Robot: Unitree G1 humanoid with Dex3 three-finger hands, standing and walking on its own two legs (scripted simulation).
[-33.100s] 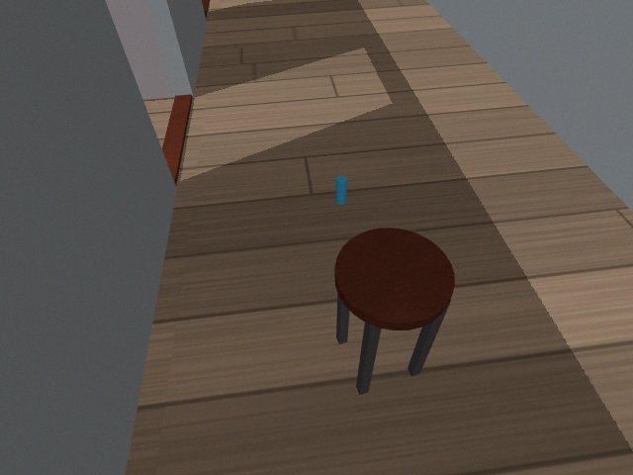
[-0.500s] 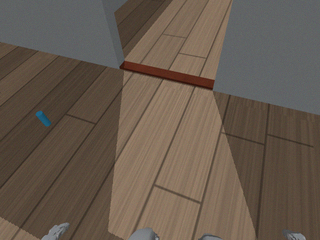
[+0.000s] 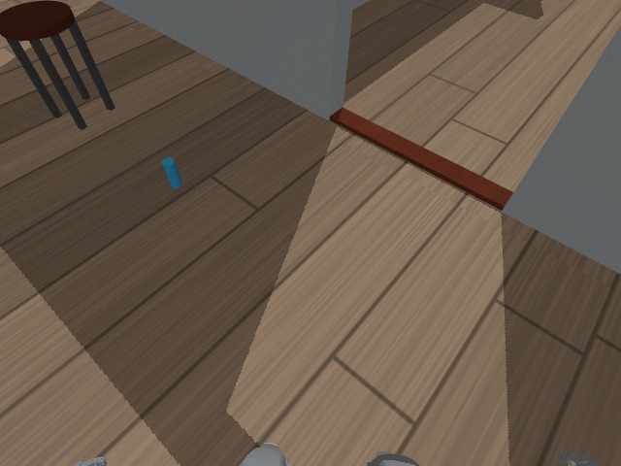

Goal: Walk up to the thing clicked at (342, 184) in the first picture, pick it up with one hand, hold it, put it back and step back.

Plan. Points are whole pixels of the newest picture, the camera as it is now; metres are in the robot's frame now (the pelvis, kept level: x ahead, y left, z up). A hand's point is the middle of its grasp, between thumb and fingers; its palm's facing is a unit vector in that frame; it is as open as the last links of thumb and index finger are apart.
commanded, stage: walk up
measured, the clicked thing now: (172, 173) +1.28 +0.58 -0.67
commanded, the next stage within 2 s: stand in 1.32 s
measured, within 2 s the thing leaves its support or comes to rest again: neither
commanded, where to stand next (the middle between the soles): +0.08 -0.01 m, yaw +13 degrees
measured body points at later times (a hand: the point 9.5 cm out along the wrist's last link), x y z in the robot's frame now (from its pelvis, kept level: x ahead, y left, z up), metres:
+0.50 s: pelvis -0.01 +0.01 +0.01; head +0.01 +0.03 +0.46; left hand -0.03 +0.34 -0.11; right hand +0.15 -0.28 -0.09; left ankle +0.02 +0.12 -0.70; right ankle +0.05 -0.14 -0.69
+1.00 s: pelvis +0.02 +0.00 +0.03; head +0.03 +0.02 +0.48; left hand +0.03 +0.32 -0.10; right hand +0.19 -0.27 -0.08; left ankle +0.02 +0.12 -0.70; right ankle +0.05 -0.14 -0.70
